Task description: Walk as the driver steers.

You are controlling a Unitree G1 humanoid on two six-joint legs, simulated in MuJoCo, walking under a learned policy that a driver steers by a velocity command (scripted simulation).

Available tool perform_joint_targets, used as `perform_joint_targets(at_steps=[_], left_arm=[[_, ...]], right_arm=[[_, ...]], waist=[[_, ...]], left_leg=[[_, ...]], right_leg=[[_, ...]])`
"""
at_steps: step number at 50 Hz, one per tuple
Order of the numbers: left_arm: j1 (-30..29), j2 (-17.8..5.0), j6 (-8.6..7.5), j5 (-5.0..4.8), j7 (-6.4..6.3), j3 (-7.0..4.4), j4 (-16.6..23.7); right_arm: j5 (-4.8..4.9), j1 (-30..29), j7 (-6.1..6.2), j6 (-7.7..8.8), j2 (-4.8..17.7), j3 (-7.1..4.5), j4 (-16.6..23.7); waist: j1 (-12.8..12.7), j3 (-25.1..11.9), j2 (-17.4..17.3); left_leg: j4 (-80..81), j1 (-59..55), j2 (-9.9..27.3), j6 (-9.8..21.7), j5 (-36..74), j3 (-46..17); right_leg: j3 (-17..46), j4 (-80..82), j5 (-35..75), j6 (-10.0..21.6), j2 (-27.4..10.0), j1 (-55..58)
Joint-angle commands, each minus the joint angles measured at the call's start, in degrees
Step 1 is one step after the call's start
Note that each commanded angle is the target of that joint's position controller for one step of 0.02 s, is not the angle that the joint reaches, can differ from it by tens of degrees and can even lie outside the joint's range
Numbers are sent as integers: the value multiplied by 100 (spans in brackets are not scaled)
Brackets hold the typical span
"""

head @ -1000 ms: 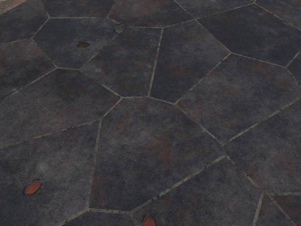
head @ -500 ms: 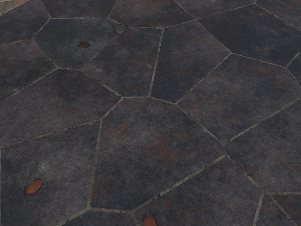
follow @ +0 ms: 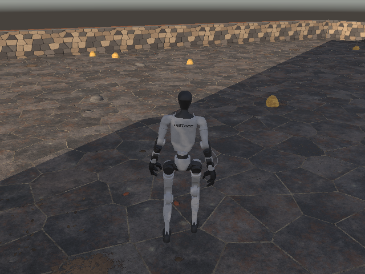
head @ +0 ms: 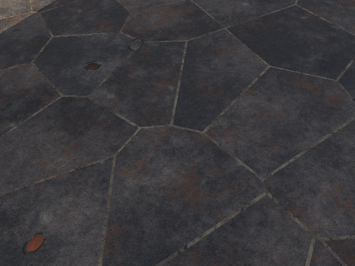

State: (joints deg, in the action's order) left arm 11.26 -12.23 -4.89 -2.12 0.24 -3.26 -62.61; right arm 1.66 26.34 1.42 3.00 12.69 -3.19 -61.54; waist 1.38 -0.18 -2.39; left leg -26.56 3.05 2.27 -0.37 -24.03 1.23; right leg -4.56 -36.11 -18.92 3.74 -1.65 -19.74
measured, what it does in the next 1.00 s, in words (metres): walks ahead: right foot, then left foot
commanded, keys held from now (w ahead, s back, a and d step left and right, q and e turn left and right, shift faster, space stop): w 0.44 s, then no key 0.56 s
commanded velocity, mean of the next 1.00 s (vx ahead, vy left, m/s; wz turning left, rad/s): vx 0.29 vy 0.00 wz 0.00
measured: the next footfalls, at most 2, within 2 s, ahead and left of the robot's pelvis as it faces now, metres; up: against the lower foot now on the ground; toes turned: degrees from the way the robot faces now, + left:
right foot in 0.02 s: +0.07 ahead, -0.11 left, +0.00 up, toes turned -4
left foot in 0.52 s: +0.45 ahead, +0.12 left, +0.00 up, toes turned +3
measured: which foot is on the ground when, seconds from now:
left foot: down 0.00-0.02, up 0.04-0.50, down 0.52-1.00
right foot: up 0.00-0.00, down 0.02-0.54, up 0.56-0.90, down 0.92-1.00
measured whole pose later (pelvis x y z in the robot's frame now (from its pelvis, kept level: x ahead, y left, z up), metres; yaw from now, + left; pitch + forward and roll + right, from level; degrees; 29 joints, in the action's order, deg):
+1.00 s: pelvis +0.40 +0.02 +0.01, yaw +0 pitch +1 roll +2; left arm 11.4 -11.6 -0.5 0.5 -2.4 -3.1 -57.6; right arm -0.6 9.3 0.8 2.6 11.9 -1.3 -58.0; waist 0.7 -0.6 -0.1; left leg -26.2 14.3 -2.1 2.2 -12.6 4.9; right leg 0.7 -30.2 -12.6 -1.5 -3.6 -18.5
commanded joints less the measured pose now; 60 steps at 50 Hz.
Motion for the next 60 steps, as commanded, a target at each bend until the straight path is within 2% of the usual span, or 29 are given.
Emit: perform_joint_targets(at_steps=[1, 2, 3, 4, 5, 7, 9, 16, 22, 24, 25, 26, 27, 28, 29, 30, 31, 32, 34, 36, 38, 41, 45, 46, 47, 48, 50, 54, 60], left_arm=[[2050, -848, -32, 40, -29, -330, -403], [2637, -1433, -95, 97, 3, -382, -391], [2174, -1041, -194, 182, 26, -220, -347], [1559, -766, -253, 155, 43, -122, -142], [1067, -581, -265, 160, 84, -34, 18], [787, -401, -226, 204, 123, 63, 130], [1118, -401, -180, 218, 66, 90, 52], [1527, -731, -91, 225, -131, 46, 164], [1822, -801, -5, 131, -151, -49, 100], [1638, -955, 70, 194, -167, -100, 162], [1506, -950, 125, 215, -166, -94, 202], [1465, -853, 118, 243, -150, -42, 320], [2232, -115, 31, 276, -81, 166, 366], [2411, -202, -133, 154, -36, 160, 155], [1852, -589, -181, -7, -33, 28, 322], [1338, -630, -167, -5, -83, 29, 478], [1070, -630, -108, 73, -156, -16, 511], [1133, -582, -7, 117, -207, -62, 515], [1448, -260, 178, 147, -244, -36, 443], [1360, -188, 271, 179, -301, -21, 531], [993, -276, 335, 226, -336, -15, 654], [550, -462, 453, 205, -323, -58, 740], [329, -516, 470, 308, -303, -103, 711], [357, -635, 449, 350, -309, -115, 724], [301, -967, 431, 314, -330, -161, 754], [146, -904, 416, 249, -296, -165, 631], [-12, -516, 355, 256, -236, -98, 627], [128, -532, 256, 215, -240, -109, 491], [173, -521, 302, 200, -255, -104, 360]], right_arm=[[-22, -691, -44, 114, 521, -26, 487], [-30, -590, -31, 241, -62, 109, 726], [120, -731, -49, 345, 151, 49, 784], [198, -964, -96, 407, 333, 21, 887], [154, -1023, -104, 429, 435, -15, 867], [17, -986, -98, 381, 572, -132, 809], [10, -1006, -142, 277, 431, -142, 781], [-19, -2779, -231, 244, 194, -14, 1417], [25, -3432, -438, 336, 340, 13, 1725], [-35, -2762, -444, 371, 646, -130, 1593], [-56, -1782, -420, 381, 882, -258, 1297], [-138, -892, -368, 374, 1183, -349, 1052], [-354, -268, -330, 343, 1714, -425, 894], [-305, -163, -342, 296, 1380, -314, 844], [-203, -791, -348, 277, 1147, -234, 924], [-145, -1440, -334, 280, 828, -133, 1036], [-145, -1781, -345, 311, 624, -59, 1055], [-191, -1946, -351, 336, 507, -22, 1020], [-342, -2017, -368, 351, 453, 14, 895], [-401, -2134, -317, 362, 566, 16, 829], [-373, -2158, -228, 308, 668, 5, 798], [-290, -1961, -135, 168, 799, -14, 704], [-162, -1818, -82, 39, 509, 89, 576], [-186, -1584, -84, 34, 380, 133, 495], [-238, -1252, -90, 47, 393, 108, 473], [-233, -1033, -51, -3, 281, 118, 440], [-217, -1345, 15, -95, 503, 71, 432], [-202, -1389, 24, -132, 480, 63, 356], [-158, -1401, 24, -165, 442, 45, 240]], waist=[[-1182, 104, 815], [-1096, -450, 2250], [-826, -235, 1533], [-622, 263, 1073], [-440, 444, 707], [-211, 521, 621], [-187, 513, 662], [-489, 775, 571], [-438, 844, 665], [7, 269, 962], [507, -305, 1014], [824, -981, 854], [466, -2155, -737], [519, -3106, -875], [374, -2263, -661], [187, -1374, -248], [10, -870, 160], [-205, -654, 106], [-459, -569, -42], [-607, -513, -228], [-544, -604, -309], [-347, -597, -326], [-371, -79, -125], [-307, 3, 110], [42, 65, 705], [245, 27, 1358], [65, 166, 977], [-48, -117, 582], [-110, -239, 334]], left_leg=[[-1785, 2537, 150, 455, 1504, 53], [-3791, 3821, -618, 205, -517, 85], [-4865, 4324, -313, 360, -594, -731], [-5102, 4697, 22, 556, -38, -767], [-4918, 4581, 295, 638, 582, -649], [-4220, 3993, 572, 628, 1231, -514], [-3869, 3827, 589, 500, 1456, -306], [-1473, 3915, 374, 176, 2691, 61], [-464, 3633, 126, 509, 2472, 118], [-444, 2517, -285, 689, 2200, 334], [-320, 1308, -502, 836, 2478, 450], [-547, -426, 81, 1074, 3719, -99], [-622, -2829, 1935, 2175, 5173, -2591], [113, -2980, 2329, 2466, 5541, -3950], [189, -2077, 2032, 2109, 5481, -2888], [313, -1042, 1761, 1822, 5517, -1989], [567, -113, 1510, 1647, 5458, -1486], [792, 592, 1303, 1533, 5321, -1108], [1062, 1450, 1107, 1552, 5391, -684], [1164, 1790, 971, 1572, 5519, -335], [1189, 1756, 908, 1509, 5078, -208], [1388, 1712, 946, 1412, 3006, -392], [1205, 1960, 634, 934, 395, -573], [976, 2006, 449, 678, 134, -527], [575, 2086, 40, 459, 128, -245], [549, 1573, -206, 341, 461, 109], [389, 1080, -139, 289, 892, 116], [322, 1010, -15, 343, 1518, 17], [153, 845, 15, 298, 2131, 31]], right_leg=[[1142, 1249, 5, 308, -544, 2590], [4207, 2479, -554, 1202, -2010, 3403], [4827, 2695, -1276, 1366, -2256, 3040], [4093, 2626, -1287, 1164, -2120, 2615], [3246, 2666, -783, 938, -1817, 2231], [2019, 2794, 434, 613, -1286, 1672], [1430, 2845, 1402, 574, -1064, 1596], [763, 3150, 2163, 644, -963, 1557], [544, 2695, 2973, 552, -1317, 2538], [441, 1690, 5336, 357, -1251, 2750], [273, 561, 6059, 172, -1002, 2559], [206, -835, 5043, -80, -719, 1454], [186, -3513, 777, -492, 355, -781], [1419, -4614, -1787, -480, 778, -1069], [1480, -4760, -1591, -410, 367, -1382], [1091, -4381, -1214, -408, 10, -1523], [904, -4003, -929, -434, -210, -1336], [862, -3664, -727, -416, -378, -906], [802, -3140, -440, -411, -427, -166], [732, -2249, -168, -464, -430, 40], [688, -1343, 269, -507, -441, 182], [619, -590, 756, -534, -373, 409], [479, 843, 1148, -327, -240, 952], [772, 1171, 1621, -234, -517, 1123], [1032, 1157, 2144, -59, -807, 1127], [1100, 1376, 937, 93, -744, 510], [925, 1559, 323, -154, -470, 58], [711, 1168, 1575, -233, -309, 630], [623, 947, 2238, -166, -257, 900]])
Velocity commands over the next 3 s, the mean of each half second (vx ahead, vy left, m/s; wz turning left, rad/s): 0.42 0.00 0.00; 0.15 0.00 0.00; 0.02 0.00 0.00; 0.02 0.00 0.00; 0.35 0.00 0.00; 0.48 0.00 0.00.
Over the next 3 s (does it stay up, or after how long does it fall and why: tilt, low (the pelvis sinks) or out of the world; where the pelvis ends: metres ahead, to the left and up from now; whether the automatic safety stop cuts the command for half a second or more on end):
stays up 0.87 0.00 0.02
